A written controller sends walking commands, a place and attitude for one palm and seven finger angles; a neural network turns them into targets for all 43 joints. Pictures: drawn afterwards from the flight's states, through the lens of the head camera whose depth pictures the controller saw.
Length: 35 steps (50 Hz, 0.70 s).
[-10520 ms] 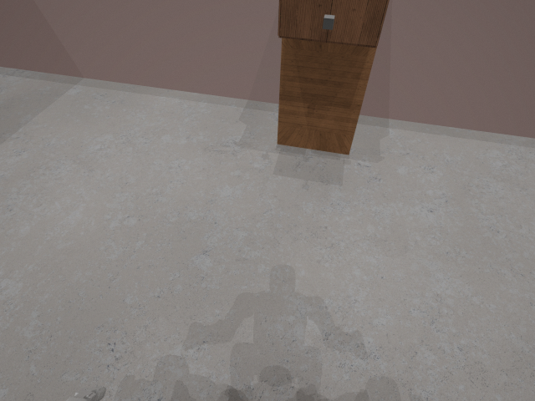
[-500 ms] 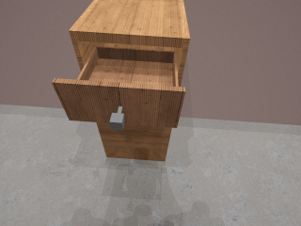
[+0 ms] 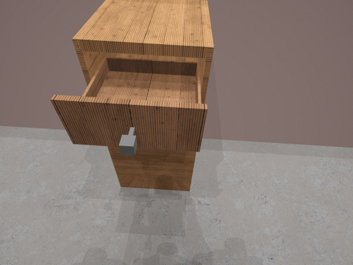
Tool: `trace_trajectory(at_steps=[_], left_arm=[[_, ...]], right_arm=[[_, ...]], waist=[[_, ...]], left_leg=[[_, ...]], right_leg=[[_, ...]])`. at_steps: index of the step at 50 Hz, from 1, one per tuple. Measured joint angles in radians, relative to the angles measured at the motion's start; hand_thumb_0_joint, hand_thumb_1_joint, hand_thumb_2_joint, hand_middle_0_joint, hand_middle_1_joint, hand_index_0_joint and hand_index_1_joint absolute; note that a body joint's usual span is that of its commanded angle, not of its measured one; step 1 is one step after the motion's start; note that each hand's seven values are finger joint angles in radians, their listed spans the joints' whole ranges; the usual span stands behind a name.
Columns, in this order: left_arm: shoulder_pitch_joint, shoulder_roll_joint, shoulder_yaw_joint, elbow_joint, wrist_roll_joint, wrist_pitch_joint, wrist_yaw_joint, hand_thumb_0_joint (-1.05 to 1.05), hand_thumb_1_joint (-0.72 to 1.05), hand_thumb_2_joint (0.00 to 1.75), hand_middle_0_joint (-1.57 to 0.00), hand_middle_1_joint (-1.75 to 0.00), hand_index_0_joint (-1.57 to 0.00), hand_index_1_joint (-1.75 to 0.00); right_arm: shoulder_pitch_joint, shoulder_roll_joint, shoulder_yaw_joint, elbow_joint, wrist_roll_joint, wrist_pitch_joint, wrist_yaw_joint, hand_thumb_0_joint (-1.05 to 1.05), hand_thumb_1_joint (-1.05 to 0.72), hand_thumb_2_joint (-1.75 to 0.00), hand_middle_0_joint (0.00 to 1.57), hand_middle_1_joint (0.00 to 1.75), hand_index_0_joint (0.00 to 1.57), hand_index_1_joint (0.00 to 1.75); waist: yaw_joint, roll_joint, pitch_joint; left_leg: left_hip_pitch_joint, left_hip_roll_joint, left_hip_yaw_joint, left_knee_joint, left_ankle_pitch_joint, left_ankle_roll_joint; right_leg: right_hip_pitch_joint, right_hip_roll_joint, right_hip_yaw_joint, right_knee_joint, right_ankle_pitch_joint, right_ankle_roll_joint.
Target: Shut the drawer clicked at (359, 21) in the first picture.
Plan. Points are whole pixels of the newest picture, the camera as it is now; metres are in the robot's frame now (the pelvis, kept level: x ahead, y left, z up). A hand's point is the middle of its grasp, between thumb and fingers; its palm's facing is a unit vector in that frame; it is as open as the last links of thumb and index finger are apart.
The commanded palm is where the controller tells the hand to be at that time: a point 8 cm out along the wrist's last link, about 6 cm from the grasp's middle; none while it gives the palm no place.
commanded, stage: shuffle to correct the standing spot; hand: left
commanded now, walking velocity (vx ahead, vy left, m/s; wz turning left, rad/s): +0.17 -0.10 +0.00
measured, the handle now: (130, 139) +0.41 +0.15 +0.04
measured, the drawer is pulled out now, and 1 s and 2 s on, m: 0.24 0.24 0.24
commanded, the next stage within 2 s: come to a stop and stand still in 0.16 s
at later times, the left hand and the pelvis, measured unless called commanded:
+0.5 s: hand out of the picture +0.00 +0.11 -0.18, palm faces +0.07 -0.99 -0.13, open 7.4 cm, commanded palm none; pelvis +0.06 -0.03 -0.01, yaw +0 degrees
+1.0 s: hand out of the picture +0.08 +0.20 -0.17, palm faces +0.02 -0.96 -0.27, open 7.4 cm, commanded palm none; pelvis +0.02 +0.00 -0.01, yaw +0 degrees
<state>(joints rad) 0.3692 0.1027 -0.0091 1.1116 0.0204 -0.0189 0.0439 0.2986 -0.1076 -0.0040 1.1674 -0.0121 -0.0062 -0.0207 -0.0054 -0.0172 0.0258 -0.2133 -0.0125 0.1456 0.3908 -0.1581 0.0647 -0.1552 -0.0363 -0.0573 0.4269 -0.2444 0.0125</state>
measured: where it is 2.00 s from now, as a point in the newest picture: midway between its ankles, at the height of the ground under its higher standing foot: outside the picture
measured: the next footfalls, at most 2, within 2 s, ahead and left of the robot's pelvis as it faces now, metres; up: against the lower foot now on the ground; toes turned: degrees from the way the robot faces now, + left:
none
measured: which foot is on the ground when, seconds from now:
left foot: down 0.00-1.00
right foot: down 0.00-1.00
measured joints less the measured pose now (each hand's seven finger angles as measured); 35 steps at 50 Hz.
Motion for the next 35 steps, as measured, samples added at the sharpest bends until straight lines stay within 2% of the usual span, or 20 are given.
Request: trace_trajectory(at_steps=[10, 16, 19, 23, 28, 35], left_arm=[[0.043, 0.004, 0.026, -0.011, 0.011, 0.014, -0.020, 0.00, 0.91, 0.90, -0.20, -0.30, -0.19, -0.30], [0.067, -0.001, 0.032, -0.008, 0.005, 0.002, -0.022, 0.00, 0.91, 0.90, -0.20, -0.30, -0.19, -0.30], [0.068, -0.004, 0.028, 0.005, -0.001, -0.007, -0.012, 0.00, 0.91, 0.90, -0.20, -0.30, -0.19, -0.30], [0.047, -0.010, 0.015, 0.019, -0.006, -0.004, -0.001, 0.00, 0.91, 0.90, -0.20, -0.30, -0.19, -0.30], [0.000, -0.019, 0.012, -0.018, -0.004, 0.003, 0.009, 0.00, 0.91, 0.90, -0.20, -0.30, -0.20, -0.30], [-0.069, 0.028, 0.028, -0.059, 0.002, 0.020, 0.016, 0.01, 0.92, 0.90, -0.20, -0.30, -0.20, -0.30]], right_arm=[[0.047, 0.002, -0.023, -0.005, -0.008, 0.007, -0.003, 0.00, -0.91, -0.90, 0.19, 0.30, 0.20, 0.30], [0.053, -0.010, -0.023, -0.013, -0.006, -0.004, -0.009, 0.01, -0.91, -0.90, 0.19, 0.30, 0.20, 0.30], [0.033, -0.009, -0.011, -0.011, -0.005, -0.007, -0.014, 0.01, -0.91, -0.90, 0.19, 0.30, 0.20, 0.30], [-0.013, -0.001, 0.003, -0.007, 0.001, -0.014, -0.029, 0.01, -0.91, -0.90, 0.19, 0.30, 0.19, 0.30], [-0.054, -0.028, -0.011, -0.029, 0.004, 0.001, -0.038, 0.02, -0.93, -0.90, 0.19, 0.30, 0.20, 0.30], [-0.118, -0.043, -0.024, -0.082, 0.001, 0.012, -0.030, 0.01, -0.92, -0.90, 0.19, 0.30, 0.20, 0.30]], waist=[[0.000, -0.007, -0.028], [0.004, 0.012, -0.019], [0.007, 0.009, -0.006], [0.012, -0.010, 0.008], [0.023, -0.006, 0.025], [0.017, -0.005, 0.050]], left_leg=[[-0.026, 0.007, -0.003, 0.068, -0.062, -0.012], [-0.036, 0.037, -0.016, 0.134, -0.120, -0.034], [-0.031, 0.051, -0.024, 0.161, -0.146, -0.041], [0.007, 0.044, -0.020, 0.122, -0.146, -0.050], [0.014, 0.034, -0.017, 0.098, -0.130, -0.048], [-0.004, 0.030, -0.005, 0.116, -0.129, -0.041]], right_leg=[[-0.031, 0.003, 0.002, 0.076, -0.067, -0.021], [-0.011, 0.030, -0.009, 0.082, -0.104, -0.035], [0.012, 0.044, -0.015, 0.076, -0.117, -0.041], [0.040, 0.039, -0.011, 0.052, -0.115, -0.034], [0.034, 0.030, -0.007, 0.057, -0.104, -0.026], [0.008, 0.024, 0.006, 0.085, -0.118, -0.029]])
